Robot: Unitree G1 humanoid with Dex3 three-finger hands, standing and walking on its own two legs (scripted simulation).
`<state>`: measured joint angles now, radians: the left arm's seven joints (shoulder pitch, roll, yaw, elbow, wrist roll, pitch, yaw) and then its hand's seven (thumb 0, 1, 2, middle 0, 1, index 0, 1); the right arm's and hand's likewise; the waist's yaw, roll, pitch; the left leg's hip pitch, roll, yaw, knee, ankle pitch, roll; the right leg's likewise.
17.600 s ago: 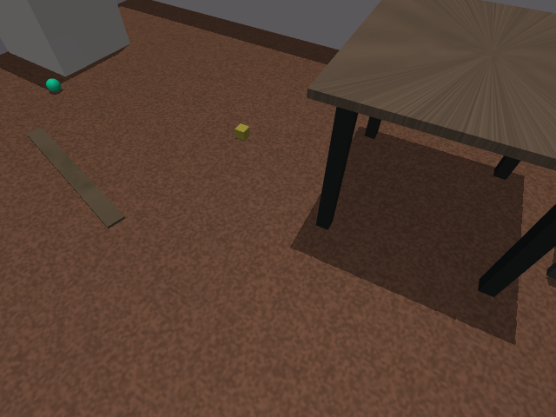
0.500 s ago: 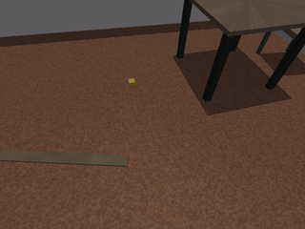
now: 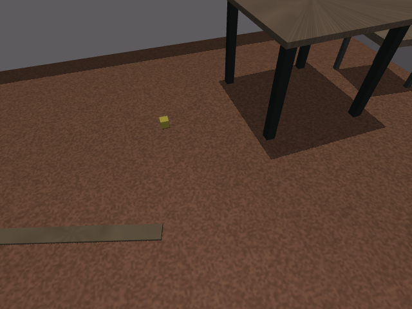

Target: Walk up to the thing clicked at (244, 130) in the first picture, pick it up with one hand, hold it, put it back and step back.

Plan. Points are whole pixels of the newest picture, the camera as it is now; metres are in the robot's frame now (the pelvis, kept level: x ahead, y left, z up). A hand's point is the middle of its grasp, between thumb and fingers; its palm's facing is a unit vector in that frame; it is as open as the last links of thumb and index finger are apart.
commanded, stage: walk up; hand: left
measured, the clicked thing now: (164, 122) +1.44 +0.32 -0.73
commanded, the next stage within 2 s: none
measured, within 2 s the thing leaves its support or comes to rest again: neither
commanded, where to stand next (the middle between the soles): +1.10 +0.08 m, yaw +1 degrees
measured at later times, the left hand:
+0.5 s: hand (83, 271) +0.24 +0.32 -0.16, palm faces +0.01 -0.95 -0.32, open 7.4 cm
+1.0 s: hand (118, 157) +0.56 +0.28 -0.11, palm faces +0.02 -0.92 -0.39, open 7.4 cm
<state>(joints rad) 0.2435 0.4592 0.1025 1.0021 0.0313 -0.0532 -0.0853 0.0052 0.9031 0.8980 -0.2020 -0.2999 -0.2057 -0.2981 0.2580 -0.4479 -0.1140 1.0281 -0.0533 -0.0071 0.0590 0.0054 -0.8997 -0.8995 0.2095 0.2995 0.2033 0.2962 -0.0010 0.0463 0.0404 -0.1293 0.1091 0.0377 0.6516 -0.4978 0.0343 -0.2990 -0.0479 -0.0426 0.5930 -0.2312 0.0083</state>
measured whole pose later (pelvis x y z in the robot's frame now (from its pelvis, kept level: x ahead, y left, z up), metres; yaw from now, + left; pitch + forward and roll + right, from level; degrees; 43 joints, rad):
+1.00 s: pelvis +0.47 +0.02 +0.00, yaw +1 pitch -3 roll +1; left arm 0.22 0.37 0.06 0.87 0.00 -0.09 -0.06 0.00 0.90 0.90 -0.20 -0.30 -0.21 -0.30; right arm 0.32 -0.41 -0.05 0.90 0.00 -0.04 0.04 0.01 -0.90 -0.90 0.21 0.30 0.20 0.30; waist 0.01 0.06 0.09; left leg -0.28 0.01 0.01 1.11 -0.46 0.03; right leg -0.32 -0.05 -0.07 0.61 -0.24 -0.03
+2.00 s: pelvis +0.84 +0.05 +0.01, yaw -1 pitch -4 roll +2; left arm 0.21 0.36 0.04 0.84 0.00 -0.08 -0.05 0.00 0.90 0.90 -0.20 -0.30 -0.21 -0.30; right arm 0.33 -0.40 -0.04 0.87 0.00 -0.04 0.04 0.01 -0.90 -0.90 0.21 0.30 0.20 0.30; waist -0.01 0.03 0.11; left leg -0.30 0.01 0.02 1.04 -0.48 0.04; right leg -0.30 -0.03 -0.04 0.57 -0.21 -0.03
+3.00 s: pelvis +0.99 +0.08 +0.01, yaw +0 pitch -3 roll +1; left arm 0.10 0.35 0.00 1.02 0.00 -0.01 -0.01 0.01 0.90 0.90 -0.20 -0.30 -0.21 -0.30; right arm 0.12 -0.36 0.00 1.03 0.01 -0.01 0.02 0.00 -0.90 -0.90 0.21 0.30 0.20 0.30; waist 0.01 0.01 0.08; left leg -0.25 0.03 0.05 0.55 -0.24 -0.01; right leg -0.27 -0.06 -0.01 0.57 -0.24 0.03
